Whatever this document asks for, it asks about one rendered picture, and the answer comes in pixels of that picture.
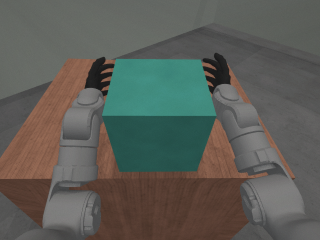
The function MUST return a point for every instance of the robot right upper arm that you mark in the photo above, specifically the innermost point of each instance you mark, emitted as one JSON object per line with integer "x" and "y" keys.
{"x": 273, "y": 202}

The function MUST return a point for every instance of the right robot hand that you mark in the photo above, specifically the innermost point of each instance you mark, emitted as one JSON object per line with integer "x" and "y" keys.
{"x": 221, "y": 73}

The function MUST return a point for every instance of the left robot hand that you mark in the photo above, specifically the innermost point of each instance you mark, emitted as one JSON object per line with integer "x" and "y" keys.
{"x": 95, "y": 76}

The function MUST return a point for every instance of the robot left forearm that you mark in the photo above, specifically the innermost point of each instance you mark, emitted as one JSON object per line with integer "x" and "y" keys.
{"x": 79, "y": 140}

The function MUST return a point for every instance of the pedestal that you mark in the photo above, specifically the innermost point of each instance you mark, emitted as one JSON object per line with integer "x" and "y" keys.
{"x": 150, "y": 205}

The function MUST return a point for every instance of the robot right forearm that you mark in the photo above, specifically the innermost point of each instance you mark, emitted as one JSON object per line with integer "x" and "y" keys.
{"x": 252, "y": 150}

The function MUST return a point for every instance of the robot left upper arm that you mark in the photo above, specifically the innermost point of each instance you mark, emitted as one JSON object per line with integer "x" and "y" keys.
{"x": 70, "y": 215}

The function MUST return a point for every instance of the carton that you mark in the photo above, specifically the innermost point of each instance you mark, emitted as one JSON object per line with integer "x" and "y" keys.
{"x": 158, "y": 114}

